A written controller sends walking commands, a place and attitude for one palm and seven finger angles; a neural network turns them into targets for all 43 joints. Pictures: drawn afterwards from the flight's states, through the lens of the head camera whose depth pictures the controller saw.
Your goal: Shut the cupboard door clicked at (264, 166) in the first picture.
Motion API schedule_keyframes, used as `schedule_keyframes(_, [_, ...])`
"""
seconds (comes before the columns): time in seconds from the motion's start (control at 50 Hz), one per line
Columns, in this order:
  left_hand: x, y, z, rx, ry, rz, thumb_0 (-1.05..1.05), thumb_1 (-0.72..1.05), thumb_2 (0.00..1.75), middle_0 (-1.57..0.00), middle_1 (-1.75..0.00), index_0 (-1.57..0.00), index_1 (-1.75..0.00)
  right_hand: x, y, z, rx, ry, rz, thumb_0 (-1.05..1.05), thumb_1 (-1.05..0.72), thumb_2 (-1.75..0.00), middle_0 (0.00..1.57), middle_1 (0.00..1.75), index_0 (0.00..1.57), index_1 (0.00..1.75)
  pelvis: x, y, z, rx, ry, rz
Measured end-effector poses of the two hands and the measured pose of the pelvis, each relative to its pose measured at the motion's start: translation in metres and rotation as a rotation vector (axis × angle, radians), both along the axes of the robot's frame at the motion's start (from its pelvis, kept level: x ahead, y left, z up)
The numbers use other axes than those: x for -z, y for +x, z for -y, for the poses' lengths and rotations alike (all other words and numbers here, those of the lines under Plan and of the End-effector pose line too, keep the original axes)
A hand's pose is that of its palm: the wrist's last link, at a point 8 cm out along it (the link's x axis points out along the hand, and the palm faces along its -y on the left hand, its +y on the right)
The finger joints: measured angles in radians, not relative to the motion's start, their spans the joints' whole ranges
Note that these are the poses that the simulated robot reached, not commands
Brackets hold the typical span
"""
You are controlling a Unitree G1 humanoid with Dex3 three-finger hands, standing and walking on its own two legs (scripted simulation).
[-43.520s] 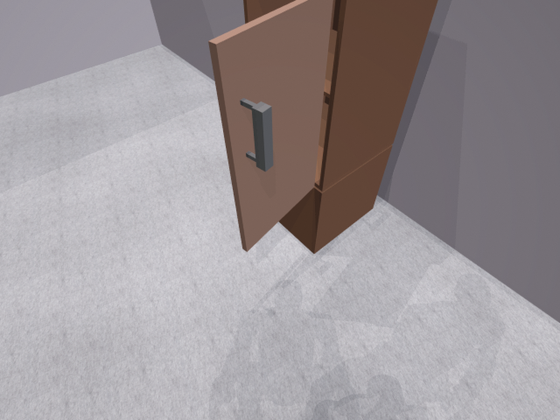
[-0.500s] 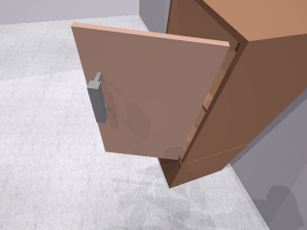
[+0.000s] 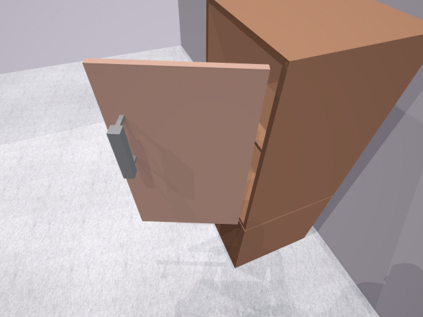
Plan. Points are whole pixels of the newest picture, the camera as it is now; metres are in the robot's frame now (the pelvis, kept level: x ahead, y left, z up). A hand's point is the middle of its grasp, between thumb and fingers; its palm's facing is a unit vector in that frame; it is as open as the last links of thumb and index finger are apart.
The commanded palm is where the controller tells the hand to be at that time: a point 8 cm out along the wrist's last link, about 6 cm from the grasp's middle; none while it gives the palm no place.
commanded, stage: come to a stop and stand still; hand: left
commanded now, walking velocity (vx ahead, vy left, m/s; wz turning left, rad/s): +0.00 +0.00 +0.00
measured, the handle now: (125, 147) +0.45 +0.22 +0.05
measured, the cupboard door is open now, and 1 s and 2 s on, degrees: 66 66 66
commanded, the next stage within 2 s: look again from close up in 1.32 s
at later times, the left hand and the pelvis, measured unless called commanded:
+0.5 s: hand out of the picture -0.03 +0.10 -0.18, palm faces +0.08 -0.99 -0.12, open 7.4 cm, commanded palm none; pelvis +0.02 -0.04 +0.00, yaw +0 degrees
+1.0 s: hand out of the picture +0.00 +0.14 -0.18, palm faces +0.05 -0.99 -0.14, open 7.4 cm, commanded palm none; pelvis +0.03 -0.02 +0.00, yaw +0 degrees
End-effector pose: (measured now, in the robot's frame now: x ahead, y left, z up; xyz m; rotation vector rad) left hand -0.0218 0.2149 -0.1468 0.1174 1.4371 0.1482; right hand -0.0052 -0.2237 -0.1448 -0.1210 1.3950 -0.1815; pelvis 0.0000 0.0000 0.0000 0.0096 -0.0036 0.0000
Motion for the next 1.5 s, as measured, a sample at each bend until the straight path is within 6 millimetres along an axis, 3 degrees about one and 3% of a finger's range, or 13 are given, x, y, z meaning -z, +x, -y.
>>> schedule_keyframes(0.12, [0.003, -0.011, 0.026, -0.006, -0.017, -0.009, 0.00, 0.91, 0.90, -0.19, -0.30, -0.20, -0.30, 0.003, -0.032, 0.004, 0.020, 0.032, -0.073, 0.00, -0.91, -0.90, 0.20, 0.29, 0.20, 0.30, 0.000, -0.001, 0.017, -0.004, -0.001, 0.025])
schedule_keyframes(0.24, [0.006, -0.015, 0.049, -0.022, -0.043, -0.018, 0.00, 0.91, 0.90, -0.19, -0.30, -0.20, -0.30, 0.003, -0.046, 0.005, 0.022, 0.049, -0.123, 0.00, -0.91, -0.90, 0.20, 0.29, 0.20, 0.30, 0.001, 0.000, 0.029, -0.009, -0.003, 0.024])
schedule_keyframes(0.36, [0.007, -0.017, 0.064, -0.039, -0.057, -0.036, 0.00, 0.91, 0.90, -0.19, -0.30, -0.20, -0.30, 0.003, -0.038, 0.008, 0.014, 0.052, -0.126, 0.00, -0.91, -0.90, 0.20, 0.29, 0.20, 0.30, 0.002, 0.006, 0.037, -0.010, -0.003, 0.017])
schedule_keyframes(0.48, [0.008, -0.015, 0.069, -0.051, -0.055, -0.049, 0.00, 0.91, 0.90, -0.19, -0.30, -0.20, -0.30, 0.005, -0.012, 0.013, -0.003, 0.041, -0.087, 0.00, -0.91, -0.90, 0.20, 0.29, 0.20, 0.30, 0.003, 0.014, 0.040, -0.006, -0.001, 0.014])
schedule_keyframes(0.7, [0.010, -0.008, 0.060, -0.054, -0.045, -0.066, 0.00, 0.91, 0.90, -0.19, -0.30, -0.20, -0.30, 0.000, 0.027, 0.031, -0.025, -0.024, -0.039, 0.02, -0.93, -0.90, 0.20, 0.29, 0.20, 0.30, 0.004, 0.027, 0.037, 0.000, 0.002, 0.012])
schedule_keyframes(0.9, [0.011, 0.006, 0.041, -0.034, -0.040, -0.057, 0.00, 0.91, 0.90, -0.19, -0.30, -0.20, -0.30, -0.004, 0.052, 0.024, -0.041, -0.045, 0.012, 0.01, -0.94, -0.90, 0.20, 0.29, 0.20, 0.30, 0.003, 0.033, 0.025, 0.006, 0.004, 0.012])
schedule_keyframes(1.2, [0.007, 0.024, 0.010, -0.015, -0.010, -0.028, 0.00, 0.91, 0.90, -0.19, -0.30, -0.20, -0.30, -0.004, 0.048, 0.006, -0.053, -0.029, -0.008, 0.01, -0.94, -0.90, 0.20, 0.30, 0.20, 0.30, 0.001, 0.035, 0.007, 0.000, 0.009, 0.005])
schedule_keyframes(1.5, [0.005, 0.025, 0.000, 0.015, 0.011, -0.031, 0.00, 0.91, 0.90, -0.19, -0.30, -0.20, -0.30, 0.003, 0.046, 0.000, -0.064, -0.014, 0.000, 0.01, -0.93, -0.90, 0.20, 0.30, 0.20, 0.30, 0.006, 0.033, -0.004, -0.008, -0.017, -0.018])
